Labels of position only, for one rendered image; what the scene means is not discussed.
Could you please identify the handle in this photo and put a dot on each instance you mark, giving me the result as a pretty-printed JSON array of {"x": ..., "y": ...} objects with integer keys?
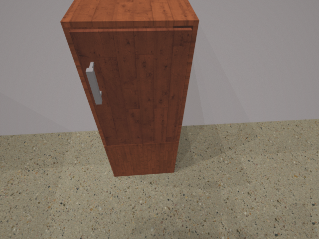
[{"x": 94, "y": 84}]

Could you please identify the cupboard door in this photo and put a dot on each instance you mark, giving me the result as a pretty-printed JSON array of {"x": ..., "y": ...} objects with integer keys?
[{"x": 141, "y": 73}]

